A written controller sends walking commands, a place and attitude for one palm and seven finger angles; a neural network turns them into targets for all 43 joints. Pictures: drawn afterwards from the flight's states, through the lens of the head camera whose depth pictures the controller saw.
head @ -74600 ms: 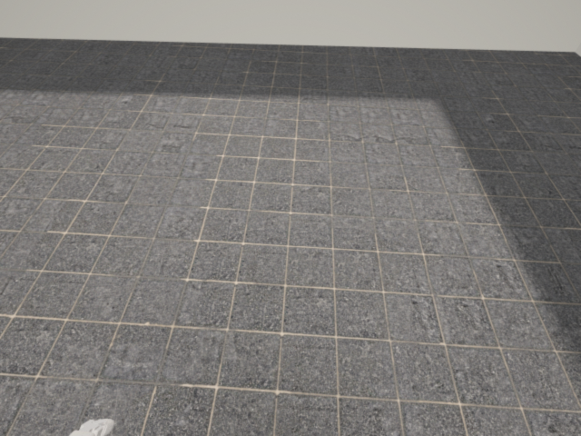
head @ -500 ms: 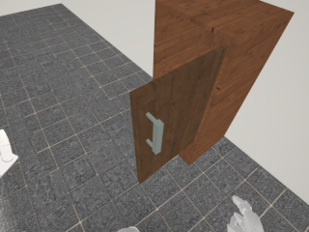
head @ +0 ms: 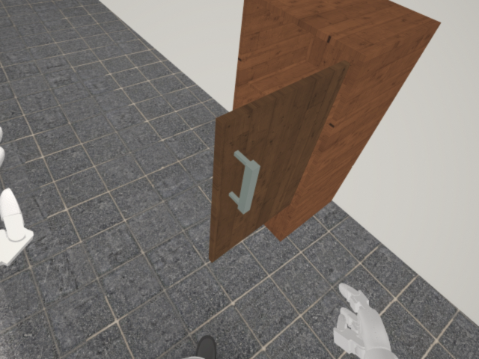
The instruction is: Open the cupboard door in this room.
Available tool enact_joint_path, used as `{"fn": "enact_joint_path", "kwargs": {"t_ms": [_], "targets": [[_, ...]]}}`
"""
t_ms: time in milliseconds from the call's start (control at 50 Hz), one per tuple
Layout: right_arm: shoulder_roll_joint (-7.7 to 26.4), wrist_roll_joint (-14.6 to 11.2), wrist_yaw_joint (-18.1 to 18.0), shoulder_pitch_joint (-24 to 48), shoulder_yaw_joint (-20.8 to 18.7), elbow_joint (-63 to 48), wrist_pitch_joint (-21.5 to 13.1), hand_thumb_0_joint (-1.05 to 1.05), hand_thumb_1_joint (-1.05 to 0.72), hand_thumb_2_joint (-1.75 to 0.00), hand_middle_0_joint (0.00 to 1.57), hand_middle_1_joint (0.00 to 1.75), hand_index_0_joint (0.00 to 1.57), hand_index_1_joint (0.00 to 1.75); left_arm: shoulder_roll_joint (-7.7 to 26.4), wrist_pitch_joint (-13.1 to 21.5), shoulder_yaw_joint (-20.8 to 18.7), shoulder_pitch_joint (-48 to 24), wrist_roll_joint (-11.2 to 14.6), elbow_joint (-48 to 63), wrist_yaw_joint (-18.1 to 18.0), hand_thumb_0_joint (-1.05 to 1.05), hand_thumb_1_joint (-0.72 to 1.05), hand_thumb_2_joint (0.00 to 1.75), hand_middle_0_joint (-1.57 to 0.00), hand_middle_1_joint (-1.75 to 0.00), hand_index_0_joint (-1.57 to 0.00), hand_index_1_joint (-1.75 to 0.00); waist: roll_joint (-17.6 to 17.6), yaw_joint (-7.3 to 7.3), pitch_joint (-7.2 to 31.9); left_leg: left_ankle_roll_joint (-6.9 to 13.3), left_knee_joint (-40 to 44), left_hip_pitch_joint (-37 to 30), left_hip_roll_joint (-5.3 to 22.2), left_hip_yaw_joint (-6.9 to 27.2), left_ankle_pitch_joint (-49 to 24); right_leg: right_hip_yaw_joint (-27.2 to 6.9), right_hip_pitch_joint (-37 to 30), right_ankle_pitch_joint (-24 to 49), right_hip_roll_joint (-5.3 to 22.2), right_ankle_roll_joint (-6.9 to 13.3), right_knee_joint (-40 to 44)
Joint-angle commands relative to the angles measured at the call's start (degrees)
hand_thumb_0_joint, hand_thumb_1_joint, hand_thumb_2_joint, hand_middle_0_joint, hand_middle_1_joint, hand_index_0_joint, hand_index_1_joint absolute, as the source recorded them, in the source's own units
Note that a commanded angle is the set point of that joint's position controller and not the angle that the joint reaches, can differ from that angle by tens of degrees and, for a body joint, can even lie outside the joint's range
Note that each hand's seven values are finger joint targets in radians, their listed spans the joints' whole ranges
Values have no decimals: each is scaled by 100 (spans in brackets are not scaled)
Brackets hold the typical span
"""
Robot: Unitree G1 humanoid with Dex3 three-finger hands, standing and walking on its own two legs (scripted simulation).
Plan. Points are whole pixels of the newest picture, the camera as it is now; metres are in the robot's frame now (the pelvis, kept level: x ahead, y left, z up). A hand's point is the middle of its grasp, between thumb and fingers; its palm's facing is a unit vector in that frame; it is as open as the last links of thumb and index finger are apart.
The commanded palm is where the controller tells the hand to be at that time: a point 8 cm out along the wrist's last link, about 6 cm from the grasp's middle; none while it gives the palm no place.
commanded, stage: stop stepping back and stand still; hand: left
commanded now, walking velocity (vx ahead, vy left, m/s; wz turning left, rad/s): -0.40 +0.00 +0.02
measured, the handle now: (241, 183) +0.47 +0.05 -0.02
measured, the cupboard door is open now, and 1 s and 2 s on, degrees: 91 91 91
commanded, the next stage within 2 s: let the arm hang, fingers relaxed in 1.16 s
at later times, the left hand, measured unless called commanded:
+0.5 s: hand out of the picture +0.14 +0.29 +0.17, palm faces +0.47 -0.82 -0.33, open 7.4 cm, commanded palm +0.06 +0.32 +0.18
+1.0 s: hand out of the picture +0.06 +0.30 +0.17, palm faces +0.35 -0.78 -0.52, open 7.4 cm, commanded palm +0.00 +0.35 +0.18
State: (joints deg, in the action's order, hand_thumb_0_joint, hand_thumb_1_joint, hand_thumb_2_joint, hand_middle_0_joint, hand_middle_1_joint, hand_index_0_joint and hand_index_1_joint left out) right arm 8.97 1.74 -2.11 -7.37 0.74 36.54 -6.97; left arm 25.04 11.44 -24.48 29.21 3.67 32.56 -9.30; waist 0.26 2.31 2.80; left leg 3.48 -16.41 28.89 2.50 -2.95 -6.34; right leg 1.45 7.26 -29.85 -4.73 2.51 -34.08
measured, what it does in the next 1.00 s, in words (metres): walks backwards: right foot, then left foot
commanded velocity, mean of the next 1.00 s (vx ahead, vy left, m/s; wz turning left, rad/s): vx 0.04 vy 0.00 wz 0.00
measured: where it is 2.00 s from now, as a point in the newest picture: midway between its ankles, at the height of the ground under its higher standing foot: outside the picture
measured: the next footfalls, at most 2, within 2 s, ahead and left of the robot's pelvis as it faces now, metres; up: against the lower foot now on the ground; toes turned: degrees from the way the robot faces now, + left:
right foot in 0.06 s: -0.14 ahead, -0.14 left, +0.00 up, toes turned -2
left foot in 0.70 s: -0.03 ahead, +0.15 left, +0.00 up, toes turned -1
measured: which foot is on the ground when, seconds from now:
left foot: down 0.00-0.52, up 0.54-0.68, down 0.70-1.00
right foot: up 0.00-0.04, down 0.06-0.76, up 0.78-0.94, down 0.96-1.00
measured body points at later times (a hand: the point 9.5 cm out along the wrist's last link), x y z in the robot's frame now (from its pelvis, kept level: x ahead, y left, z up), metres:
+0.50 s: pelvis -0.08 +0.02 -0.03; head -0.09 +0.05 +0.42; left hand +0.11 +0.33 +0.19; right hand +0.05 -0.24 -0.11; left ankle +0.16 +0.07 -0.73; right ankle -0.17 -0.10 -0.72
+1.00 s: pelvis -0.15 +0.05 +0.00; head -0.13 +0.05 +0.45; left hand +0.03 +0.34 +0.20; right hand +0.04 -0.15 -0.07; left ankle -0.05 +0.15 -0.73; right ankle -0.17 -0.04 -0.74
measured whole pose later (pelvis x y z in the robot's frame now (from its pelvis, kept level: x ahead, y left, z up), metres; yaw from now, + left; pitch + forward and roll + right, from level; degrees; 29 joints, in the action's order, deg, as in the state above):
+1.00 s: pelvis -0.15 +0.05 +0.00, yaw -1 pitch +0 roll +0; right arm 8.3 1.1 -2.7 -10.5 2.1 33.1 -8.6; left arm 25.3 10.4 -23.2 33.7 1.2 30.9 -8.0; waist 0.1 -0.4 -1.1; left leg 0.7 -25.5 20.3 -0.3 -2.6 8.3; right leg 2.9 9.8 -16.2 -2.2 2.5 -25.9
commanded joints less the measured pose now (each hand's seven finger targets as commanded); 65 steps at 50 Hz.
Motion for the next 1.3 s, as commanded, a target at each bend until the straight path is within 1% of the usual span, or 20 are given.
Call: {"fn": "enact_joint_path", "kwargs": {"t_ms": [0,40,80,180,260,300,400,460,480,500,520,580,640,720,780,860,1000,1220,1240,1280], "targets": [[878,-25,-41,182,-314,-617,-26,0,-90,-90,20,30,20,30,1281,586,-750,-401,69,1359,-20,0,90,90,-20,-30,-20,-30,-451,-155,1191,-619,-917,-2727,550,400,842,-850,1106,1152,891,377,2080],[855,18,-117,389,-188,-637,-89,0,-90,-90,20,30,20,30,1676,707,-1069,-644,20,1386,-95,0,90,90,-20,-30,-20,-30,-151,-207,980,-568,-1613,-2788,230,155,1313,-1038,1858,2211,1522,307,1993],[935,-188,-183,240,-336,-724,-179,0,-90,-90,20,30,20,30,1381,570,-785,-725,27,1455,13,0,90,90,-20,-30,-20,-30,297,-369,1110,-557,-1642,-3452,8,112,1186,-160,2074,1476,894,70,1566],[987,-123,-289,336,-259,-1058,-24,0,-90,-90,20,30,20,30,1479,287,-1291,517,173,894,59,0,90,90,-20,-30,-20,-30,-1005,-296,10,-831,-512,-2223,79,538,3358,322,1997,-1219,185,236,1632],[941,-119,-372,-63,-315,-776,-62,0,-90,-90,20,30,20,30,1341,284,-1023,40,121,885,3,0,90,90,-20,-30,-20,-30,480,-460,-380,-686,-2936,-2775,-158,350,2315,-533,3425,-1373,1228,596,2214],[990,-115,-396,-128,-313,-599,-169,0,-90,-90,20,30,20,30,1188,227,-719,-651,24,857,7,0,90,90,-20,-30,-20,-30,327,-537,-672,-609,-3015,-2723,-99,520,2186,-380,3495,-943,1248,558,1927],[1158,-77,-370,113,-321,-735,-526,0,-90,-90,20,30,20,30,1346,357,-876,-1443,-67,1309,6,0,90,90,-20,-30,-20,-30,-2593,-237,-216,-1173,1776,-780,660,2497,5702,457,467,-976,-658,-54,-1454],[866,-41,-111,88,-398,-890,-520,0,-90,-90,20,30,20,30,1387,398,-1176,-8,0,1334,120,0,90,90,-20,-30,-20,-30,-2161,106,754,-1483,1283,-179,157,754,4245,832,-1136,-960,-734,210,-833],[801,-148,-44,-71,-402,-930,-470,0,-90,-90,20,30,20,30,1546,436,-1397,608,18,1319,128,0,90,90,-20,-30,-20,-30,-1320,120,880,-1225,-396,-475,-306,32,3590,334,-713,-864,-194,443,461],[727,-274,-1,-12,-385,-984,-303,0,-90,-90,20,30,20,30,1547,424,-1405,906,22,1442,165,0,90,90,-20,-30,-20,-30,853,9,370,-973,-3810,-1047,-877,-348,2805,-1738,1563,-1426,1419,717,2216],[1002,-236,10,155,-521,-859,-135,0,-90,-90,20,30,20,30,1502,386,-1358,430,62,1796,176,0,90,90,-20,-30,-20,-30,1416,-105,-398,-793,-6096,-338,-752,671,2528,-3490,3435,-2240,2663,1043,3028],[656,-153,-146,39,-224,-760,-207,0,-90,-90,20,30,20,30,1129,370,-996,-433,1,1102,171,0,90,90,-20,-30,-20,-30,431,-374,-745,-535,-3821,-78,142,622,2645,-1469,1947,-80,1558,594,1965],[886,-141,-336,-188,-234,-460,-498,0,-90,-90,20,30,20,30,675,336,-481,-851,-212,92,-12,0,90,90,-20,-30,-20,-30,-462,-362,-265,-285,-955,-1866,-65,243,1838,-1009,1069,2654,1090,102,783],[940,-163,-303,-229,-234,-657,-543,0,-90,-90,20,30,20,30,776,227,-164,-1282,-248,379,8,0,90,90,-20,-30,-20,-30,-883,-343,498,43,-523,-2690,1014,1661,-1097,-219,1148,1251,355,-399,-380],[896,-118,-195,28,-280,-781,-622,0,-90,-90,20,30,20,30,925,310,-404,-954,-232,1162,6,0,90,90,-20,-30,-20,-30,-854,-224,509,254,565,-1956,1250,2020,2508,-429,880,240,405,-329,-1065],[832,-103,-135,115,-214,-1000,-509,0,-90,-90,20,30,20,30,894,197,-667,225,-223,1186,-80,0,90,90,-20,-30,-20,-30,-1374,-188,183,-49,1033,-685,784,1195,4096,219,-177,515,216,-222,94],[867,-150,-194,-95,-312,-857,-189,0,-90,-90,20,30,20,30,866,89,-699,179,-67,392,-50,0,90,90,-20,-30,-20,-30,527,-338,-9,-430,-1949,-1564,-44,430,2029,-1459,1263,487,1549,461,2240],[974,-139,-353,97,-246,-853,-428,0,-90,-90,20,30,20,30,974,336,-573,-317,-272,568,-61,0,90,90,-20,-30,-20,-30,-894,-196,-326,-142,434,-911,399,1206,3489,-289,233,713,464,-182,1282],[2137,-92,187,303,-527,711,-380,0,-90,-90,20,30,20,30,-286,-627,1725,-550,-644,-4301,817,0,90,90,-20,-30,-20,-30,-782,-351,-661,0,-759,-196,525,1445,1787,-229,724,1750,865,-45,540],[1607,-98,168,-353,-452,703,112,0,-90,-90,20,30,20,30,-390,-1028,1758,-651,-561,-4648,966,0,90,90,-20,-30,-20,-30,116,-241,177,-36,-1165,-946,461,1061,1025,-477,633,1844,948,80,755]]}}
